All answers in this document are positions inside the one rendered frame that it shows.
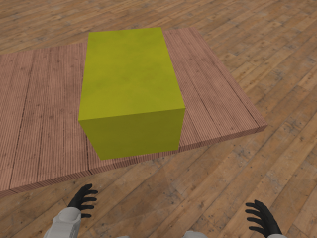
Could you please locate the right robot hand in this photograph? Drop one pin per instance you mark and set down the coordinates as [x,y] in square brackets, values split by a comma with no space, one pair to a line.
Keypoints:
[266,221]

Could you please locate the left robot forearm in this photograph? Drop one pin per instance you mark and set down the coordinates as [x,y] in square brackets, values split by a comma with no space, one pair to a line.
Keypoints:
[66,224]

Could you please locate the table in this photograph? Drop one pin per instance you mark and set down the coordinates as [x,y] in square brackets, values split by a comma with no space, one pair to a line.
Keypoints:
[42,142]

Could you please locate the left robot hand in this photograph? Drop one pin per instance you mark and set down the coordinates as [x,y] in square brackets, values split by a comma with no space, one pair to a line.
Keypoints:
[79,198]

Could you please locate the carton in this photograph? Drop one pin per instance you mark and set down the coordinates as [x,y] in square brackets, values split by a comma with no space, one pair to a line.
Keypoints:
[131,103]

